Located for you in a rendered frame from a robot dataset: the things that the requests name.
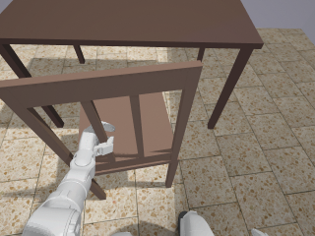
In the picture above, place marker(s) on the chair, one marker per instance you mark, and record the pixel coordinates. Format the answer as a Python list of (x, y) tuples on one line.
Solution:
[(128, 98)]

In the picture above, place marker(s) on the table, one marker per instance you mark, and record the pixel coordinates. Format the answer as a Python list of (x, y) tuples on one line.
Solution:
[(199, 24)]

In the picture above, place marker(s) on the right robot foot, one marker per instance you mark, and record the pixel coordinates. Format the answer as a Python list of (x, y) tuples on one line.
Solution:
[(181, 214)]

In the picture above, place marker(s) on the left robot hand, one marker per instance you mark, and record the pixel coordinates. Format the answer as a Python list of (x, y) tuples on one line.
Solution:
[(90, 141)]

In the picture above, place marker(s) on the left robot upper arm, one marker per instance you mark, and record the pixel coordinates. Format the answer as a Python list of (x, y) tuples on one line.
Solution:
[(55, 221)]

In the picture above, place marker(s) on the right robot thigh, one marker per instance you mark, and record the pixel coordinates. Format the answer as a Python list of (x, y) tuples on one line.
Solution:
[(194, 225)]

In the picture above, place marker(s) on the left robot forearm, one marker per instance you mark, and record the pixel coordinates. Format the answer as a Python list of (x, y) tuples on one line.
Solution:
[(74, 188)]

